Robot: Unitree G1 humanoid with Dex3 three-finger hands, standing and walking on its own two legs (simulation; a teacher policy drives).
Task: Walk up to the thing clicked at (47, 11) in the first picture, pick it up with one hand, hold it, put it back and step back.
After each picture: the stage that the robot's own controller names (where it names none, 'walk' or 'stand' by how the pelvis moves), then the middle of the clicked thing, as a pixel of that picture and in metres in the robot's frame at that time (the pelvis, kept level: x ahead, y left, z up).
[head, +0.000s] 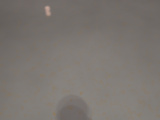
stand; (47, 11) +2.15 +0.52 -0.72
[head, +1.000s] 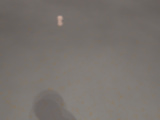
walk; (60, 20) +2.05 +0.24 -0.70
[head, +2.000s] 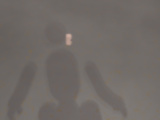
walk; (68, 39) +1.41 +0.12 -0.72
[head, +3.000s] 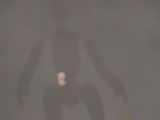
walk; (61, 78) +0.89 +0.17 -0.71
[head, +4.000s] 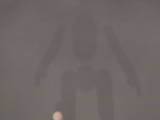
walk; (58, 118) +0.51 +0.24 -0.69
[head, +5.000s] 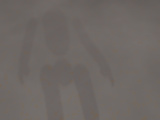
stand; out of the picture +0.31 +0.27 -0.71
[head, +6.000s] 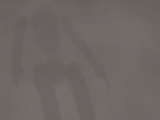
stand; out of the picture +0.30 +0.28 -0.72
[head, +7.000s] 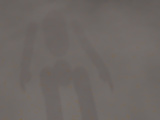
stand; out of the picture +0.30 +0.28 -0.73
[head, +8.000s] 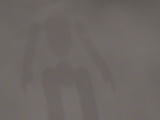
stand; out of the picture +0.30 +0.27 -0.73
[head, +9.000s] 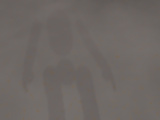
go down; out of the picture +0.30 +0.27 -0.73
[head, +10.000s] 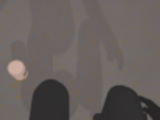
go down; (18, 70) +0.39 +0.29 -0.33
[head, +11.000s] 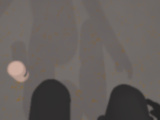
approach; (18, 72) +0.38 +0.30 -0.29
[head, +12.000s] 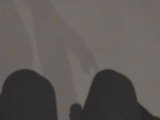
close in; out of the picture +0.36 +0.33 -0.22
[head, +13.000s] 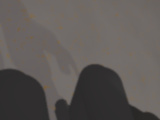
rest palm; out of the picture +0.36 +0.33 -0.21
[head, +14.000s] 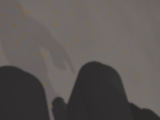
rest palm; out of the picture +0.35 +0.33 -0.21
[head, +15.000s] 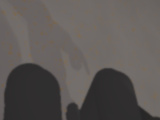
go down; out of the picture +0.36 +0.32 -0.22
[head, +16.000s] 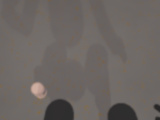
lift; (39, 90) +0.38 +0.28 -0.45
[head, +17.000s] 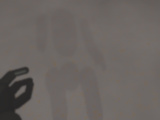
go down; out of the picture +0.33 +0.26 -0.67
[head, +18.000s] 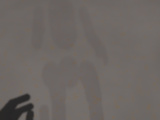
stand; out of the picture +0.35 +0.26 -0.63
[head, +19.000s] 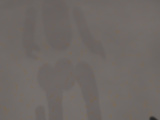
stand; out of the picture +0.34 +0.26 -0.61
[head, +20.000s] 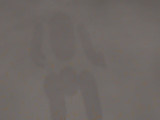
stand; out of the picture +0.32 +0.25 -0.65
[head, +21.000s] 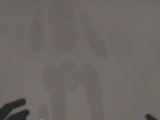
close; out of the picture +0.35 +0.26 -0.61
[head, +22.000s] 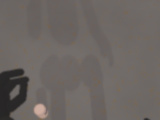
hold; (41, 111) +0.36 +0.26 -0.55
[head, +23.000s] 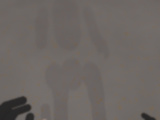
close; out of the picture +0.34 +0.25 -0.61
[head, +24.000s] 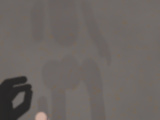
stand; (42, 119) +0.35 +0.26 -0.58
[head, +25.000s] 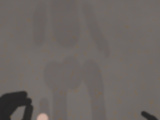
close; out of the picture +0.35 +0.25 -0.59
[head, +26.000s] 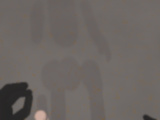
close; (41, 117) +0.36 +0.26 -0.57
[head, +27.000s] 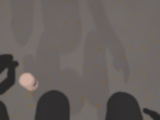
close; (29, 82) +0.39 +0.29 -0.37
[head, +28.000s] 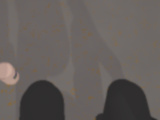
close; (7, 74) +0.38 +0.30 -0.26
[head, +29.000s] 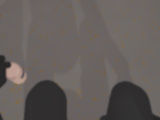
close; (15, 73) +0.39 +0.30 -0.27
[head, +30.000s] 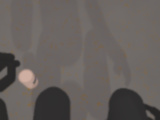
close; (28, 79) +0.41 +0.29 -0.33
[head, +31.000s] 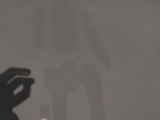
close; out of the picture +0.36 +0.26 -0.61
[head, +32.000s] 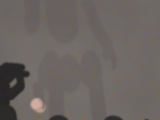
close; (38, 105) +0.36 +0.27 -0.52
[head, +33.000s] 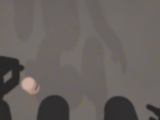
hold; (30, 86) +0.39 +0.28 -0.40
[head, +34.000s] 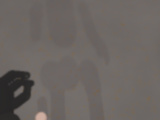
close; (42, 119) +0.36 +0.26 -0.59
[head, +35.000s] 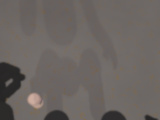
hold; (35, 101) +0.38 +0.27 -0.49
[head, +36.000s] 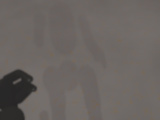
crouch; out of the picture +0.36 +0.26 -0.65
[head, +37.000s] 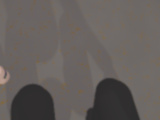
lower; out of the picture +0.40 +0.30 -0.30
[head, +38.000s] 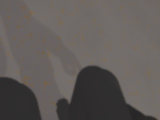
lower; out of the picture +0.38 +0.34 -0.23
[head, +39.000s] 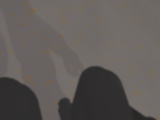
lower; out of the picture +0.37 +0.35 -0.22
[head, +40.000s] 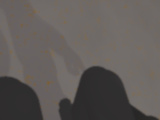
lower; out of the picture +0.37 +0.35 -0.22
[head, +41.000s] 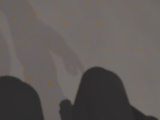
lower; out of the picture +0.37 +0.35 -0.22
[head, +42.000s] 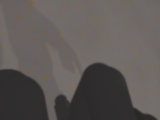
withdraw; out of the picture +0.36 +0.33 -0.22
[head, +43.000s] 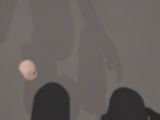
walk; (28, 70) +0.42 +0.28 -0.33
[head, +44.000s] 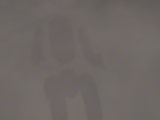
stand; out of the picture +0.34 +0.25 -0.66
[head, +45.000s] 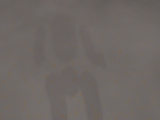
stand; out of the picture +0.35 +0.26 -0.67
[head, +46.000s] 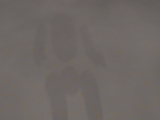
stand; out of the picture +0.34 +0.26 -0.67
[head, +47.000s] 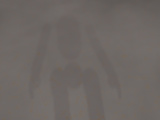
stand; out of the picture +0.37 +0.26 -0.72
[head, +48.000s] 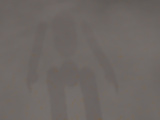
stand; out of the picture +0.33 +0.27 -0.73
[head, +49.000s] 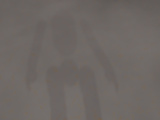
walk; out of the picture +0.32 +0.26 -0.73
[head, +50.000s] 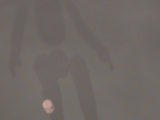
walk; (48, 106) +0.47 +0.27 -0.69
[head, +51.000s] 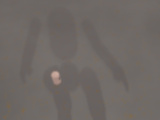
walk; (56, 78) +0.75 +0.28 -0.70
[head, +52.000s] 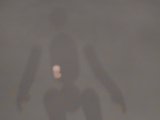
stand; (56, 71) +0.97 +0.27 -0.70
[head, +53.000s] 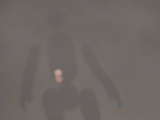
stand; (58, 75) +0.96 +0.24 -0.73
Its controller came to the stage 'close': yes
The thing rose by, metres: 0.01
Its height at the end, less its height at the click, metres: +0.00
